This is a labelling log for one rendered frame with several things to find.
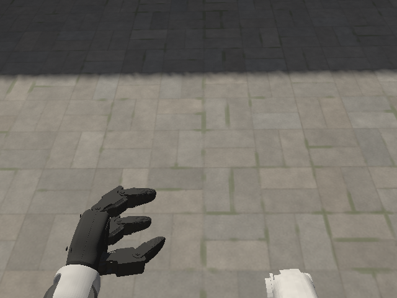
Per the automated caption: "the left robot forearm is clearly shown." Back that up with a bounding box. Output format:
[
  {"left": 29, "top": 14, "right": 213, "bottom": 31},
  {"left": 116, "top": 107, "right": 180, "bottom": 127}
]
[{"left": 43, "top": 264, "right": 100, "bottom": 298}]

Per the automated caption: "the left robot hand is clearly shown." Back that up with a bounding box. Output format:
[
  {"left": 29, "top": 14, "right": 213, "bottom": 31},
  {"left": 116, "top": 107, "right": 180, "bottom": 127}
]
[{"left": 66, "top": 186, "right": 165, "bottom": 277}]

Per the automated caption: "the robot right thigh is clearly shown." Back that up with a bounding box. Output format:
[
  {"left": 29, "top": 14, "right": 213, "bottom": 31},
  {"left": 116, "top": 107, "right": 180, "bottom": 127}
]
[{"left": 265, "top": 269, "right": 318, "bottom": 298}]

